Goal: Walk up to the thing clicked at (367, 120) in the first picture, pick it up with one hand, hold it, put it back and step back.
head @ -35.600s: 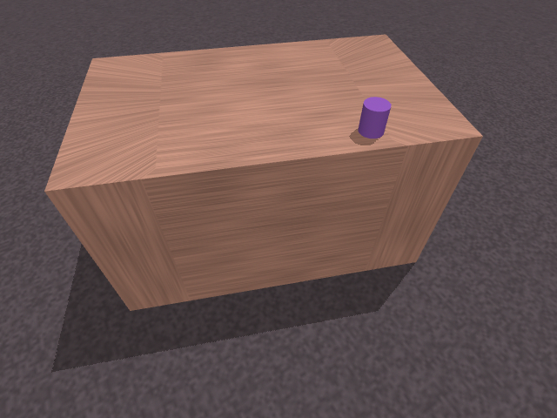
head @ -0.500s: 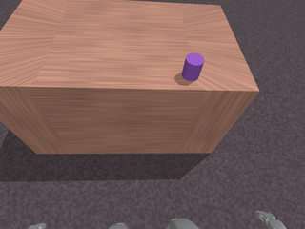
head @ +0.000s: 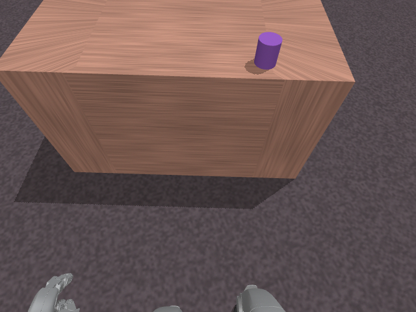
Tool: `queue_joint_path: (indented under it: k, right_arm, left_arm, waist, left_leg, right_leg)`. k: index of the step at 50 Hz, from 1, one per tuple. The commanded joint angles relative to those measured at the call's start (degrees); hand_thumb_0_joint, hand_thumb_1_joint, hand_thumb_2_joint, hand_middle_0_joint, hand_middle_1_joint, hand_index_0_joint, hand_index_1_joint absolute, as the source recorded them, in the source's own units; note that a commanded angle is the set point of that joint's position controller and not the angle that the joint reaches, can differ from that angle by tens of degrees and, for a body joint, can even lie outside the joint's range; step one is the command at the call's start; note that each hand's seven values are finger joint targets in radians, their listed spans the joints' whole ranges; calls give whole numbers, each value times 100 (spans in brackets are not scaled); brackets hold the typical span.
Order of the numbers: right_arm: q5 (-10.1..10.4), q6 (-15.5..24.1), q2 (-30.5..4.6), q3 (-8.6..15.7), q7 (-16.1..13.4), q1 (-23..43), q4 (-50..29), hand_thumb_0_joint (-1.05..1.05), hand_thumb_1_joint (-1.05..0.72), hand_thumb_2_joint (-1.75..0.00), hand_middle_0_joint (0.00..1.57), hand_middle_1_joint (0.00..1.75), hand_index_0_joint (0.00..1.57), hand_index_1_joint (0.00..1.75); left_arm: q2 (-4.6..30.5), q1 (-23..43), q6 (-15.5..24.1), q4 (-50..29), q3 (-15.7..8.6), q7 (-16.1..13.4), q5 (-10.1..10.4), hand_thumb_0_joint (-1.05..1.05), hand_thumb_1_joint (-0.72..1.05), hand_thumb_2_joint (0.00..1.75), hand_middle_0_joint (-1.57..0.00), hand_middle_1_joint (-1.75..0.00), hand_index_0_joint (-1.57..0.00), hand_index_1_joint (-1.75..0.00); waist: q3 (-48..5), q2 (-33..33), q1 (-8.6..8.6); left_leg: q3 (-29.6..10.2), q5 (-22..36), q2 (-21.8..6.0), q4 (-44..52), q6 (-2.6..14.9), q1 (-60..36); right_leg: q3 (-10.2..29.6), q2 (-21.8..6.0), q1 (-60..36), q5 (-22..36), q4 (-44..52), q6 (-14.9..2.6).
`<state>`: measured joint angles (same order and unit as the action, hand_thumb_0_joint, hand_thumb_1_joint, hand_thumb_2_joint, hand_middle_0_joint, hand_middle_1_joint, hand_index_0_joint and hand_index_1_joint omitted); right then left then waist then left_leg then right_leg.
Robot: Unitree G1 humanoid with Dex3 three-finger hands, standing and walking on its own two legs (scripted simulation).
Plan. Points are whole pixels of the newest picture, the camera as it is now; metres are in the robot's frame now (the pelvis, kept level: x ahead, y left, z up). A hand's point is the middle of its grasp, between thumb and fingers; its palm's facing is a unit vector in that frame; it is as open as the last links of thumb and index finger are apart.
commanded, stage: step back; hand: right
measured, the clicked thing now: (267, 51) +0.87 -0.19 -0.06
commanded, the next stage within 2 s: stand in 1.52 s
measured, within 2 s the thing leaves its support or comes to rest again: neither
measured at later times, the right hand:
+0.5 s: hand out of the picture -0.07 -0.31 -0.15, palm faces +0.00 +0.93 -0.38, open 7.4 cm
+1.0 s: hand out of the picture -0.14 -0.29 -0.14, palm faces -0.03 +0.93 -0.36, open 7.4 cm
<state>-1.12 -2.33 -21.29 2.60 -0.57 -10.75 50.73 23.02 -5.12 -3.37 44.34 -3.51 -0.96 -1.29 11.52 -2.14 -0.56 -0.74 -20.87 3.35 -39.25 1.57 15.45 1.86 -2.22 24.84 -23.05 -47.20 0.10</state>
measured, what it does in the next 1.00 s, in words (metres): walks backwards: right foot, then left foot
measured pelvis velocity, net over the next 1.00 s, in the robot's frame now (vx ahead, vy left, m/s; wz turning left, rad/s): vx -0.22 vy -0.03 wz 0.01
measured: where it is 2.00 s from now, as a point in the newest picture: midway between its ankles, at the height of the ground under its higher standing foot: outside the picture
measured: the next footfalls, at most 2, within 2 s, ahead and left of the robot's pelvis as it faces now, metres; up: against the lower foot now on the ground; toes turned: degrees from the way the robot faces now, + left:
right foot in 0.30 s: -0.16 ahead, -0.15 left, +0.00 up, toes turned +0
left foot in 0.64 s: -0.16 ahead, +0.10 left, +0.00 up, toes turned +0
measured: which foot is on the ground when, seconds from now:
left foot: down 0.00-0.32, up 0.34-0.62, down 0.64-1.00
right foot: up 0.00-0.28, down 0.30-1.00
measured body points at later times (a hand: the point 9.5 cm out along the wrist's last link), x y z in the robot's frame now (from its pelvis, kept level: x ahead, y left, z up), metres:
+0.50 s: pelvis -0.17 -0.04 +0.01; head -0.13 -0.06 +0.46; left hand -0.09 +0.28 -0.09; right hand -0.07 -0.36 -0.12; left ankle -0.16 +0.11 -0.64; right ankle -0.16 -0.15 -0.72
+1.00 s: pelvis -0.22 -0.03 +0.01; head -0.22 -0.04 +0.46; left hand -0.18 +0.28 -0.11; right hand -0.14 -0.34 -0.11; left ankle -0.23 +0.09 -0.70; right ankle -0.20 -0.15 -0.72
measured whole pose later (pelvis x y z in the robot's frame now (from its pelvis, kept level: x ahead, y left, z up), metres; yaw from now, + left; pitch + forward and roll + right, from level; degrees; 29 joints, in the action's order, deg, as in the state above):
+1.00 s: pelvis -0.22 -0.03 +0.01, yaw +1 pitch -3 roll -1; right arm -1.5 -0.8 -21.3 3.0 0.4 -11.2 56.9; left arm 20.4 -13.6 1.9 57.5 -3.0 1.2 -2.4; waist 3.1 1.4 -1.7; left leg -3.7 -28.1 0.8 -44.4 0.3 16.4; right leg -1.0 0.5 13.7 -16.4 -32.9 -1.3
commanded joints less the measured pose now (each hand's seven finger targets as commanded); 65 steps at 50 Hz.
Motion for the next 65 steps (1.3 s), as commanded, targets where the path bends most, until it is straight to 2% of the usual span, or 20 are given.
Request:
queue_joint_path:
  k: [1, 9, 14, 15, 16, 17, 20, 27, 31, 32, 33, 34, 37, 43, 44, 46, 47, 54, 58, 65]
  right_arm:
    - [-87, 245, -1775, 440, -125, 169, -553, 0, -90, -90, 20, 30, 20, 30]
    - [-109, 138, -1485, 400, -125, 181, -678, 0, -90, -90, 20, 30, 20, 30]
    - [3, -33, -1480, 334, -37, 554, -774, 0, -90, -90, 20, 30, 20, 30]
    - [30, -15, -1082, 225, -24, 538, -865, 0, -90, -90, 20, 30, 20, 30]
    - [30, -10, -1013, 258, -147, 726, -946, 0, -90, -90, 20, 30, 20, 30]
    - [55, -39, -1224, 369, -186, 678, -870, 0, -90, -90, 20, 30, 20, 30]
    - [108, -16, -1182, 285, -149, 203, -537, 0, -90, -90, 20, 30, 20, 30]
    - [-86, 105, -1228, 318, -41, 433, -507, 0, -90, -90, 20, 30, 20, 30]
    - [-43, 243, -1114, 386, 34, -430, 128, 0, -90, -90, 20, 30, 20, 30]
    - [-104, 281, -1270, 460, 23, -597, 224, 0, -90, -90, 20, 30, 20, 30]
    - [-158, 330, -1668, 490, 13, -423, 133, 0, -90, -90, 20, 30, 20, 30]
    - [-118, 335, -1989, 509, 32, -145, 51, 0, -90, -90, 20, 30, 20, 30]
    - [-148, 481, -1403, 306, 1, 577, -40, 0, -90, -90, 20, 30, 20, 30]
    - [-117, 324, -1290, 328, 84, 528, 2, 0, -90, -90, 20, 30, 20, 30]
    - [-85, 299, -1078, 256, 74, 363, 23, 0, -90, -90, 20, 30, 20, 30]
    - [-56, 286, -944, 236, 36, 489, -1, 0, -90, -90, 20, 30, 20, 30]
    - [-62, 305, -1106, 295, 34, 241, 103, 0, -90, -90, 20, 30, 20, 30]
    - [-55, 453, -893, 274, 61, -251, 478, 0, -90, -90, 20, 30, 20, 30]
    - [-81, 464, -1461, 333, 47, 511, 389, 0, -90, -90, 20, 30, 20, 30]
    - [2, 466, -1075, 197, 12, 608, 599, 0, -90, -90, 20, 30, 20, 30]
  left_arm:
    - [999, 4, 10, -348, -365, -129, 106, 0, 90, 90, -20, -30, -20, -30]
    - [914, -426, 109, -118, -320, -9, 15, 0, 90, 90, -20, -30, -20, -30]
    - [1027, -1335, 235, 372, -368, 0, -82, 0, 90, 90, -20, -30, -20, -30]
    - [1483, -1244, 270, 312, -500, -6, -157, 0, 90, 90, -20, -30, -20, -30]
    - [2104, -816, 228, 133, -652, 4, -136, 0, 90, 90, -20, -30, -20, -30]
    - [2100, -498, 281, -40, -638, -21, -96, 0, 90, 90, -20, -30, -20, -30]
    - [1339, 153, 316, -130, -418, -105, -141, 0, 90, 90, -20, -30, -20, -30]
    - [1517, -616, 365, 88, -493, -72, -156, 0, 90, 90, -20, -30, -20, -30]
    - [1399, -287, 310, 154, -338, 36, -100, 0, 90, 90, -20, -30, -20, -30]
    - [1125, -434, 298, 188, -226, 51, -96, 0, 90, 90, -20, -30, -20, -30]
    - [751, -304, 327, 112, -106, 75, 10, 0, 90, 90, -20, -30, -20, -30]
    - [1246, 178, 328, 228, -305, 37, -15, 0, 90, 90, -20, -30, -20, -30]
    - [1025, -396, 375, 541, -241, 153, 59, 0, 90, 90, -20, -30, -20, -30]
    - [905, -765, 527, 926, -274, 145, -28, 0, 90, 90, -20, -30, -20, -30]
    - [999, -850, 580, 998, -321, 104, -72, 0, 90, 90, -20, -30, -20, -30]
    - [1722, -828, 674, 983, -427, 73, -134, 0, 90, 90, -20, -30, -20, -30]
    - [1675, -527, 703, 836, -423, 75, -111, 0, 90, 90, -20, -30, -20, -30]
    - [1220, -56, 634, 799, -200, 83, -20, 0, 90, 90, -20, -30, -20, -30]
    - [969, -182, 535, 985, -86, 93, 96, 0, 90, 90, -20, -30, -20, -30]
    - [1077, -141, 668, 1263, -53, 36, 104, 0, 90, 90, -20, -30, -20, -30]
  waist:
    - [-1341, 665, 20]
    - [-1377, 1240, 112]
    - [-1827, 1072, -264]
    - [-1500, -227, -204]
    - [-1237, -1259, -419]
    - [-951, -1026, -322]
    - [-954, -343, 167]
    - [-1078, -885, -424]
    - [-1187, -704, 51]
    - [-1248, 24, 128]
    - [-1200, 1326, 183]
    - [-665, 1024, 331]
    - [-588, 741, -141]
    - [-646, 1020, -180]
    - [-779, 618, -225]
    - [-632, -674, -312]
    - [-505, -311, -156]
    - [-1194, -471, 186]
    - [-957, 662, -82]
    - [-1392, 566, -61]
  left_leg:
    - [-1989, 3814, -2179, 1519, 1369, -162]
    - [-1268, 3342, -1873, 1178, 1239, -837]
    - [-892, 1763, -1382, 521, 517, 155]
    - [-604, 423, -504, -367, 114, 1434]
    - [-546, -1409, 187, -1641, -174, 1601]
    - [-1093, -1514, -67, -2602, -233, 1429]
    - [-899, -634, 293, -3160, -248, 1296]
    - [-283, -1078, -233, -826, -301, 1292]
    - [261, -107, -92, 1571, 6, -893]
    - [-532, -406, -472, 1818, 135, -1544]
    - [-2741, -2137, -1808, 2591, 680, -1353]
    - [-3315, -3136, -2413, 2940, 1289, 329]
    - [-1696, -1174, -1623, 2412, 810, 87]
    - [-931, -1207, -1301, 1795, 487, 686]
    - [-692, -815, -1088, 1167, 324, 933]
    - [-284, -1214, -217, -678, -93, 1235]
    - [-587, -1124, -373, -890, -128, 1073]
    - [15, 466, -327, 1359, -83, -628]
    - [-1762, -769, -1761, 2295, 673, 193]
    - [-469, 2606, -955, 1435, 48, -556]
  right_leg:
    - [1026, 755, 169, -1171, -2510, -189]
    - [224, 415, -185, -771, -390, 117]
    - [57, 181, -1819, 811, 2384, -230]
    - [1689, -779, -1968, 829, 2590, -509]
    - [2789, -2113, -826, 1364, 2936, -1551]
    - [3112, -2433, -103, 1506, 3009, -1852]
    - [955, -1203, -572, 3189, 2076, -1182]
    - [1448, -1425, -1817, 424, 2344, -1231]
    - [826, -972, -539, -534, 2098, -736]
    - [531, -680, 228, -858, 1443, -492]
    - [-41, 7, 1065, -1021, 439, -92]
    - [137, -53, 448, -1101, -313, -35]
    - [192, -33, -33, -152, -238, -110]
    - [-364, 347, -1714, 341, 2181, -152]
    - [62, 212, -2286, 396, 2579, -200]
    - [2851, -1613, -1306, -1771, 3539, -1115]
    - [2946, -1832, -1087, -1550, 3438, -1367]
    - [699, -870, -826, 1415, 2205, -689]
    - [-164, 91, -1060, -209, 1407, -153]
    - [291, -376, -1808, 2471, 2128, -286]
